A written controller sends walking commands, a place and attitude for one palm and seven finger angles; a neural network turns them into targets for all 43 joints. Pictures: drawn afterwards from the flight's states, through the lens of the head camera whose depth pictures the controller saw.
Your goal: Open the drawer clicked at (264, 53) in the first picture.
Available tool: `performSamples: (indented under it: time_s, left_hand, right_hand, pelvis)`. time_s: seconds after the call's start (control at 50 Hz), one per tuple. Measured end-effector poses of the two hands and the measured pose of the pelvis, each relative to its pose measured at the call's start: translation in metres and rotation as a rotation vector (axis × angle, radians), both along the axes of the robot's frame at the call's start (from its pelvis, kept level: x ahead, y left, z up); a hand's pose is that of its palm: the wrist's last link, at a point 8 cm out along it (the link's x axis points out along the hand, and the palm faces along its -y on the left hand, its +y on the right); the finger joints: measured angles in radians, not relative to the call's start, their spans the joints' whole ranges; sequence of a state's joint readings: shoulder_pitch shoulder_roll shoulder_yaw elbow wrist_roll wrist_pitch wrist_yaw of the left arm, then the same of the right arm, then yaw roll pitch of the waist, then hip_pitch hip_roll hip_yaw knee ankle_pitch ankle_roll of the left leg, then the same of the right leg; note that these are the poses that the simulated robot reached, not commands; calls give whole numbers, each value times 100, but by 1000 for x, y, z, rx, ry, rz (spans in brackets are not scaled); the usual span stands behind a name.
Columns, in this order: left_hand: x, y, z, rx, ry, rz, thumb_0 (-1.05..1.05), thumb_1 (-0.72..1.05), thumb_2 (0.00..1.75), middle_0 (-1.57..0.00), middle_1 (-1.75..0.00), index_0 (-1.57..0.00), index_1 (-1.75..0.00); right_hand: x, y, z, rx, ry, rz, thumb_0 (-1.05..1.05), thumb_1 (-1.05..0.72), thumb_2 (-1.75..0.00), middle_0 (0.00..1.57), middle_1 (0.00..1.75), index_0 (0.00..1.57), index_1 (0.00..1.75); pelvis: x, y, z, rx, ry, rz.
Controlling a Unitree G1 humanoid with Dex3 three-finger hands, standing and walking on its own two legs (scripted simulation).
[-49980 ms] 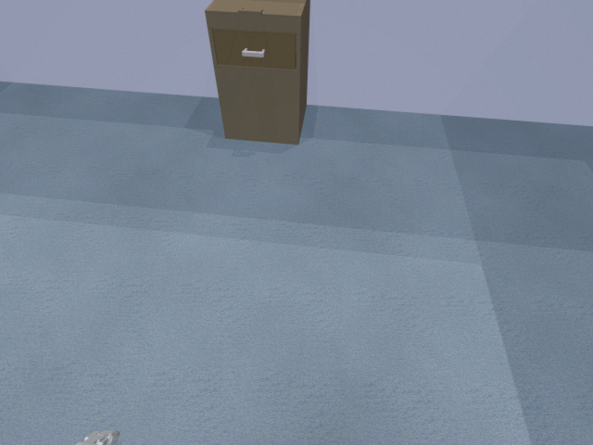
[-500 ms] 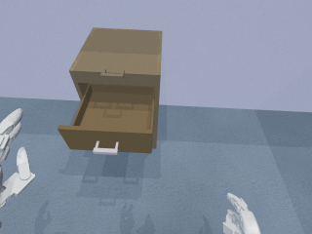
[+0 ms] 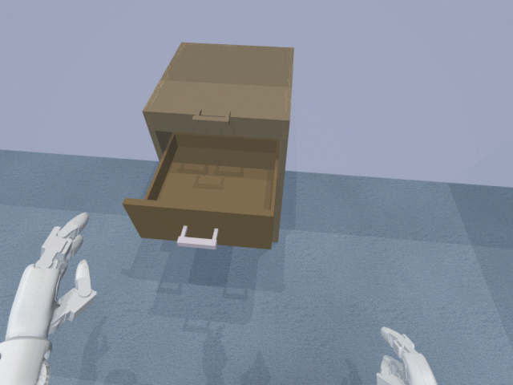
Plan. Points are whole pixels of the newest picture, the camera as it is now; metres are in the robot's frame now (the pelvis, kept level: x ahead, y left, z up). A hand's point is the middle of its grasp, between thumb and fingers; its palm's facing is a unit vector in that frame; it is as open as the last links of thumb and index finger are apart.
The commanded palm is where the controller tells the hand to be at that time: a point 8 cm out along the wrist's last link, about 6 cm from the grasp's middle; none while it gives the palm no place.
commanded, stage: let the arm hang, fingers relaxed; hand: left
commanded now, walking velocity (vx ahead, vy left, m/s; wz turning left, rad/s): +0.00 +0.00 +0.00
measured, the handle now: (198, 236) +0.50 +0.19 -0.24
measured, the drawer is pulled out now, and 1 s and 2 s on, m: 0.29 0.29 0.29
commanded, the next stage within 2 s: look to check the result in 1.02 s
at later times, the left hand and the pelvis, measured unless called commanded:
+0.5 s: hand out of the picture -0.04 +0.14 -0.16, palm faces +0.00 -0.98 -0.22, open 7.3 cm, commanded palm none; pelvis -0.01 -0.04 +0.01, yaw -1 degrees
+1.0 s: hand out of the picture -0.01 +0.12 -0.17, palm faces +0.01 -0.98 -0.18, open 7.3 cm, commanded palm none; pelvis -0.01 -0.04 +0.01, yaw -1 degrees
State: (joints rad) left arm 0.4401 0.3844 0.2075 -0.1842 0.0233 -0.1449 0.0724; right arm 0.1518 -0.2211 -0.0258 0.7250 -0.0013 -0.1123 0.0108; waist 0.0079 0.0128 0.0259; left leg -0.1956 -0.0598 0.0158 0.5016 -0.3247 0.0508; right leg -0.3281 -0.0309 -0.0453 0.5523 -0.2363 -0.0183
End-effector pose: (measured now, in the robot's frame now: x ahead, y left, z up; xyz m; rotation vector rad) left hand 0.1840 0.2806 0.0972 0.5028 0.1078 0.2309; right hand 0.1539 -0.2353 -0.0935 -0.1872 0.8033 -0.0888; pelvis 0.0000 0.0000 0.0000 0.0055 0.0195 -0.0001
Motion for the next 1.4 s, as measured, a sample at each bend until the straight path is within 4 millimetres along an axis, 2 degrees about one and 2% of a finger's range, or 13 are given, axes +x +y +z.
performSamples:
  time_s: [0.06,0.12,0.18,0.2,0.22,0.3,0.36,0.42,0.5,0.58,0.72,1.1,1.4]
  left_hand:
    - [-10,-1,-99,-130,378,124,0,90,90,-20,-30,-20,-30]
    - [-53,-29,-175,-240,735,168,1,90,90,-20,-30,-20,-30]
    - [-107,-69,-221,-343,1002,154,1,91,90,-20,-30,-20,-30]
    - [-124,-81,-229,-377,1065,161,1,91,90,-20,-30,-20,-30]
    - [-136,-82,-233,-395,1087,211,0,95,89,-21,-30,-20,-30]
    - [-176,-80,-236,-406,1191,275,-1,101,89,-21,-30,-21,-30]
    - [-199,-80,-234,-400,1255,307,-1,98,89,-21,-30,-21,-30]
    - [-215,-82,-231,-390,1300,329,0,96,89,-21,-30,-20,-30]
    - [-224,-88,-228,-384,1323,338,0,93,90,-21,-30,-20,-30]
    - [-221,-96,-229,-390,1310,328,1,92,90,-20,-30,-20,-30]
    - [-205,-111,-233,-406,1262,291,1,91,90,-20,-30,-20,-30]
    - [-203,-113,-236,-435,1265,289,1,91,90,-20,-30,-20,-30]
    - [-197,-107,-237,-436,1275,287,1,91,90,-20,-30,-20,-30]
  right_hand:
    - [-18,-8,-21,4,96,2,1,-90,-89,20,30,20,30]
    - [-46,-17,-32,7,192,-45,1,-91,-89,20,30,20,30]
    - [-84,-24,-35,-6,312,-96,1,-91,-89,20,30,20,30]
    - [-98,-26,-36,-12,358,-108,1,-91,-89,20,30,20,30]
    - [-113,-27,-36,-18,407,-115,0,-91,-89,20,30,20,30]
    - [-166,-27,-38,-22,591,-130,0,-91,-89,20,30,20,30]
    - [-196,-24,-39,-6,679,-149,0,-91,-89,20,30,20,30]
    - [-216,-19,-41,18,728,-166,0,-91,-89,20,30,20,30]
    - [-230,-9,-45,55,751,-176,0,-91,-89,20,30,20,30]
    - [-233,0,-49,89,743,-178,0,-91,-89,20,30,20,30]
    - [-226,9,-53,120,702,-180,0,-91,-89,20,30,20,30]
    - [-218,3,-48,87,690,-203,0,-91,-89,20,30,20,30]
    - [-208,13,-47,90,684,-201,0,-91,-89,20,30,20,30]
  pelvis:
    - [-4,-4,-6,28,-10,-2]
    - [-5,-10,-6,19,-31,-15]
    - [-5,-17,-3,11,-39,-20]
    - [-5,-19,-1,8,-40,-21]
    - [-6,-21,0,5,-40,-19]
    - [-6,-29,5,-5,-38,-12]
    - [-6,-32,6,-7,-41,-10]
    - [-7,-34,7,-6,-46,-10]
    - [-9,-36,7,-4,-52,-14]
    - [-10,-38,7,-2,-54,-18]
    - [-12,-41,6,-1,-52,-24]
    - [-3,-39,7,-6,-47,-25]
    - [3,-32,7,-6,-48,-25]
